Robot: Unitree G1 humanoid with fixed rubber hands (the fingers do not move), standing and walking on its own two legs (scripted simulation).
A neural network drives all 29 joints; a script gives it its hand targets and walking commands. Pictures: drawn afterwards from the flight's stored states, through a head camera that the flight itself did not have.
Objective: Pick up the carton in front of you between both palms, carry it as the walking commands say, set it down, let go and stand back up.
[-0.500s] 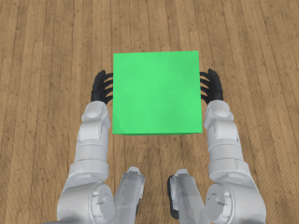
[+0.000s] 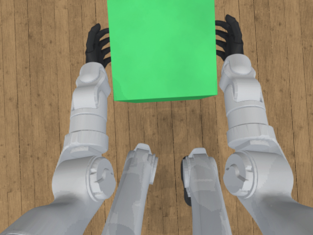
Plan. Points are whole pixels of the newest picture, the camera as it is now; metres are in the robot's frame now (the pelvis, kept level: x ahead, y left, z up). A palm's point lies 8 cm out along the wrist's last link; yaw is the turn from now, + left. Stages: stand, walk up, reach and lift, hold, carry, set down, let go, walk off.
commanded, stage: set down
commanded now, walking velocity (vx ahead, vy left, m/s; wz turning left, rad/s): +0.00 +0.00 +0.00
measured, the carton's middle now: (164, 62) +0.52 +0.03 -0.19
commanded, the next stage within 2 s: none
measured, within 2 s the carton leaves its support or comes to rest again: rests again in 0.94 s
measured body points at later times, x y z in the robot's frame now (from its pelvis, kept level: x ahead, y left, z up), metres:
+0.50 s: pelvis -0.02 +0.00 -0.10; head +0.36 +0.01 +0.14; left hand +0.52 +0.20 -0.27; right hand +0.57 -0.10 -0.27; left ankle +0.08 +0.12 -0.47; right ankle +0.09 -0.10 -0.47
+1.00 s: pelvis -0.02 +0.00 -0.13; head +0.35 +0.01 +0.12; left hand +0.51 +0.19 -0.31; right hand +0.56 -0.11 -0.31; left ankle +0.08 +0.12 -0.47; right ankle +0.09 -0.10 -0.47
